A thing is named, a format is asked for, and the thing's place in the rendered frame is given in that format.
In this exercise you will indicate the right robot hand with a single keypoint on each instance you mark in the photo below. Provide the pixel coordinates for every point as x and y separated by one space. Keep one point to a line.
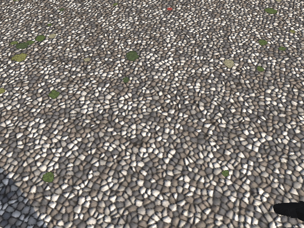
294 210

